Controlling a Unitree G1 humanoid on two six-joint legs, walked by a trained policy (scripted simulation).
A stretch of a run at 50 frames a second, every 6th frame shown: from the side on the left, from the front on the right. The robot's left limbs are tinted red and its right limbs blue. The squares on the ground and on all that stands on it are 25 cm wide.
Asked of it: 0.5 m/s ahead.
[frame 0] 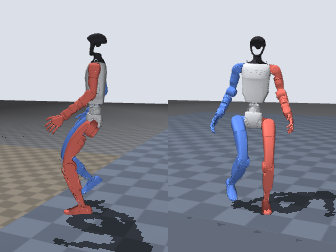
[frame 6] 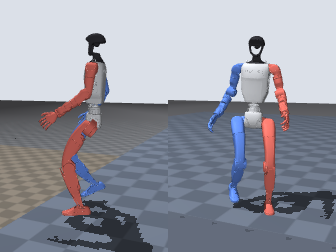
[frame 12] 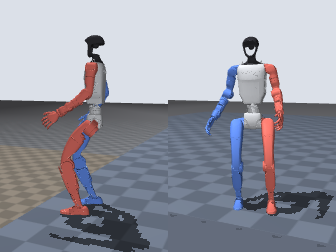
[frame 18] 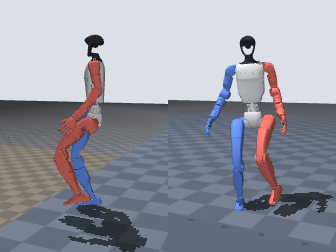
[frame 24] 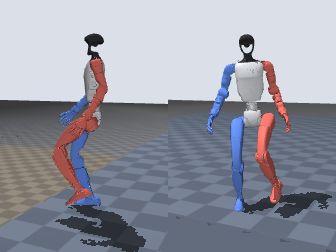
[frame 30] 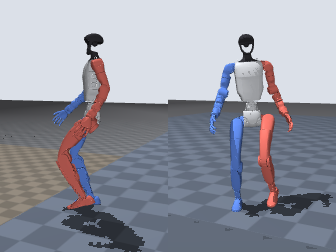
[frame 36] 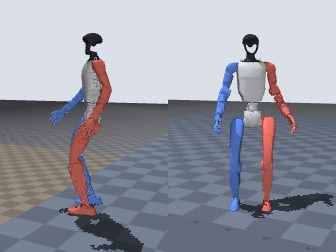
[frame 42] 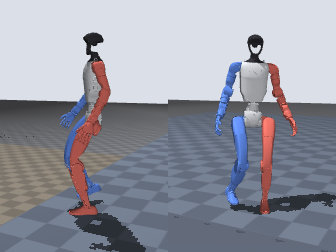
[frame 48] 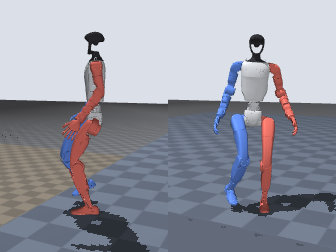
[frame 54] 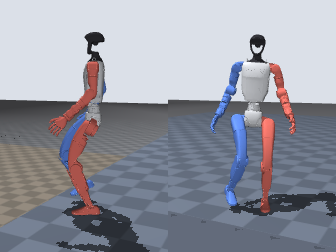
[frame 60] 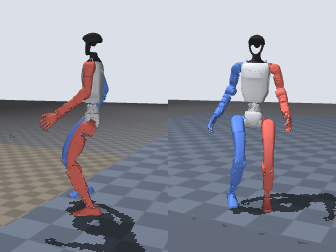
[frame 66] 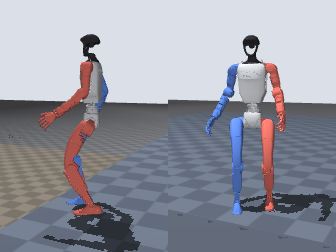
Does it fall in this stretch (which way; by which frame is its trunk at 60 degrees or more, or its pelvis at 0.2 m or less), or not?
no
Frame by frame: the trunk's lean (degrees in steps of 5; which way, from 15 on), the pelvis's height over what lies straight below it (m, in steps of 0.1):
0: 5, 0.7
6: 5, 0.7
12: 0, 0.7
18: 5, 0.7
24: 5, 0.8
30: 5, 0.8
36: 0, 0.8
42: 0, 0.8
48: 5, 0.8
54: 5, 0.8
60: 0, 0.8
66: 0, 0.7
